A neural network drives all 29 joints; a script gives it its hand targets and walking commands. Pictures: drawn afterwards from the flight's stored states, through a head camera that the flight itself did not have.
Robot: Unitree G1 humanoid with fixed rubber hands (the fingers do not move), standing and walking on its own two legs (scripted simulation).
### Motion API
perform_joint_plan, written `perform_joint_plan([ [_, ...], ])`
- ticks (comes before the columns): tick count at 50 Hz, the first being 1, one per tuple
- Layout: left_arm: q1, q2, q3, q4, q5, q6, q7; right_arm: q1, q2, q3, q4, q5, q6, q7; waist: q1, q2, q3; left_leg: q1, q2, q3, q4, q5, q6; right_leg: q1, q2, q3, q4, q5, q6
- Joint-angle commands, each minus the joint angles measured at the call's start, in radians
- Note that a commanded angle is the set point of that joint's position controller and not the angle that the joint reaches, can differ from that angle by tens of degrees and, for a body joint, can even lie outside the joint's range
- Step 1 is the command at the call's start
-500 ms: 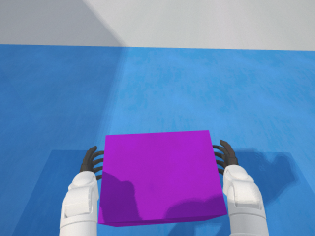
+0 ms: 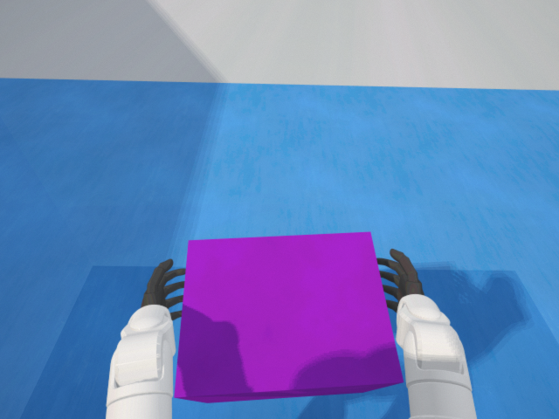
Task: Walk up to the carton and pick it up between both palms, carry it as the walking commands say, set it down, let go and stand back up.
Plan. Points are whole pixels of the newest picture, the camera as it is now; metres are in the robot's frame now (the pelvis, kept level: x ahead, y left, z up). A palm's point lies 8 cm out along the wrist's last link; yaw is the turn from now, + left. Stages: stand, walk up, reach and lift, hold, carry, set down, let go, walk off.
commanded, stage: carry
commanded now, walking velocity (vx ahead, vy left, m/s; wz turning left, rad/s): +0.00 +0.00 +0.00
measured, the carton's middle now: (283, 323) +0.29 +0.00 -0.06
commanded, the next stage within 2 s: none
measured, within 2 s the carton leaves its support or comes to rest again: neither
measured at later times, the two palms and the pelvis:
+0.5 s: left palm (122, 312) +0.24 +0.21 +0.07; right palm (389, 285) +0.28 -0.14 +0.08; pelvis -0.01 +0.02 -0.01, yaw +3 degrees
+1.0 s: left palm out of the picture +0.17 +0.41 +0.07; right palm (230, 276) +0.30 +0.08 +0.07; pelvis -0.02 +0.14 -0.01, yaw +19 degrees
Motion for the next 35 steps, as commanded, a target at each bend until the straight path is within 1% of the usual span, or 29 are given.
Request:
perform_joint_plan([
  [1,-0.483,-0.663,-0.634,-0.065,-0.271,-0.032,-0.264,-0.378,0.715,0.574,-0.033,0.232,-0.009,0.252,0.002,0.012,-0.186,0.167,0.115,-0.136,-0.045,0.174,0.024,-0.02,-0.129,0.115,-0.078,0.259,-0.022],
  [13,-0.483,-0.672,-0.644,-0.055,-0.269,-0.048,-0.273,-0.376,0.724,0.578,-0.019,0.226,-0.022,0.26,0.005,0.015,-0.19,0.168,0.114,-0.138,-0.044,0.182,0.026,-0.023,-0.129,0.116,-0.075,0.262,-0.025],
  [14,-0.523,-0.669,-0.662,-0.135,-0.303,-0.038,-0.264,-0.419,0.721,0.608,-0.107,0.264,-0.018,0.252,-0.002,0.022,-0.185,0.158,0.109,-0.134,-0.038,0.191,0.022,-0.01,-0.137,0.112,-0.076,0.275,-0.017],
  [15,-0.592,-0.734,-0.855,-0.467,-0.471,0.033,-0.252,-0.507,0.787,0.805,-0.454,0.44,0.051,0.244,-0.001,0.018,-0.182,0.116,0.104,-0.131,-0.006,0.21,0.017,-0.001,-0.148,0.111,-0.051,0.303,-0.016],
  [16,-0.559,-0.736,-0.886,-0.522,-0.507,0.128,-0.236,-0.482,0.789,0.842,-0.5,0.487,0.148,0.236,0.008,0.016,-0.203,0.079,0.102,-0.136,0.053,0.254,0.022,0.015,-0.168,0.122,-0.011,0.352,-0.024],
  [17,-0.5,-0.698,-0.843,-0.455,-0.474,0.204,-0.224,-0.428,0.756,0.802,-0.408,0.466,0.231,0.235,0.02,0.018,-0.235,0.021,0.098,-0.138,0.129,0.311,0.029,0.043,-0.202,0.152,0.023,0.428,-0.042],
  [18,-0.434,-0.675,-0.825,-0.421,-0.471,0.26,-0.222,-0.394,0.733,0.794,-0.381,0.468,0.29,0.235,0.027,0.006,-0.257,-0.04,0.079,-0.124,0.194,0.333,0.034,0.081,-0.241,0.177,0.049,0.505,-0.062],
  [19,-0.403,-0.667,-0.823,-0.431,-0.478,0.304,-0.225,-0.356,0.733,0.795,-0.368,0.473,0.336,0.237,0.031,-0.018,-0.251,-0.11,0.048,-0.096,0.259,0.272,0.031,0.105,-0.296,0.207,0.052,0.589,-0.085],
  [20,-0.414,-0.679,-0.814,-0.428,-0.48,0.337,-0.231,-0.352,0.751,0.792,-0.353,0.474,0.371,0.242,0.026,-0.1,-0.212,-0.192,0.006,-0.066,0.321,-0.011,0.022,0.107,-0.368,0.258,0.011,0.676,-0.125],
  [21,-0.458,-0.69,-0.814,-0.439,-0.483,0.362,-0.236,-0.393,0.775,0.797,-0.361,0.481,0.398,0.249,0.025,-0.177,-0.139,-0.301,0.005,-0.075,0.404,-0.276,0.011,0.104,-0.447,0.323,-0.066,0.726,-0.174],
  [22,-0.514,-0.71,-0.821,-0.457,-0.493,0.384,-0.24,-0.447,0.799,0.804,-0.381,0.495,0.417,0.253,0.024,-0.145,-0.082,-0.348,0.036,-0.11,0.456,-0.309,0.001,0.091,-0.471,0.329,-0.105,0.699,-0.191],
  [23,-0.551,-0.735,-0.822,-0.459,-0.505,0.403,-0.244,-0.487,0.812,0.802,-0.402,0.505,0.434,0.255,0.019,-0.129,-0.057,-0.357,0.049,-0.119,0.474,-0.291,-0.005,0.071,-0.473,0.3,-0.115,0.633,-0.182],
  [24,-0.563,-0.75,-0.816,-0.457,-0.512,0.418,-0.248,-0.505,0.822,0.796,-0.415,0.507,0.446,0.254,0.015,-0.125,-0.051,-0.358,0.05,-0.112,0.469,-0.26,-0.013,0.07,-0.46,0.258,-0.108,0.608,-0.158],
  [26,-0.579,-0.781,-0.8,-0.465,-0.525,0.44,-0.251,-0.505,0.844,0.773,-0.42,0.506,0.467,0.249,0.012,-0.133,-0.087,-0.324,0.034,-0.091,0.433,-0.22,-0.025,0.101,-0.43,0.172,-0.064,0.66,-0.119],
  [28,-0.576,-0.801,-0.785,-0.475,-0.525,0.457,-0.25,-0.505,0.864,0.762,-0.425,0.507,0.483,0.245,0.014,-0.156,-0.13,-0.279,0.015,-0.06,0.378,-0.193,-0.028,0.125,-0.411,0.104,-0.013,0.725,-0.086],
  [29,-0.569,-0.807,-0.779,-0.479,-0.524,0.464,-0.251,-0.505,0.87,0.76,-0.431,0.508,0.49,0.243,0.013,-0.175,-0.146,-0.247,0.005,-0.043,0.342,-0.173,-0.029,0.124,-0.402,0.069,0.01,0.737,-0.067],
  [32,-0.543,-0.818,-0.771,-0.477,-0.514,0.482,-0.25,-0.494,0.875,0.754,-0.438,0.508,0.509,0.24,0.007,-0.23,-0.186,-0.123,-0.033,0.017,0.157,-0.097,-0.023,0.106,-0.379,-0.023,0.11,0.753,0.001],
  [33,-0.541,-0.825,-0.775,-0.48,-0.513,0.487,-0.248,-0.473,0.874,0.752,-0.428,0.506,0.514,0.239,-0.006,-0.192,-0.232,-0.021,-0.061,0.047,0.05,-0.037,-0.01,0.084,-0.35,-0.067,0.217,0.771,0.033],
  [34,-0.531,-0.825,-0.778,-0.48,-0.512,0.493,-0.247,-0.461,0.872,0.751,-0.425,0.502,0.519,0.242,-0.022,-0.1,-0.283,0.124,-0.058,0.032,-0.062,0.071,0.011,-0.01,-0.31,-0.099,0.353,0.635,0.072],
  [35,-0.542,-0.817,-0.773,-0.471,-0.51,0.499,-0.249,-0.45,0.874,0.743,-0.41,0.495,0.526,0.243,-0.031,0.04,-0.302,0.287,0.06,-0.139,-0.051,0.388,0.06,-0.221,-0.243,-0.082,0.501,0.196,0.098],
])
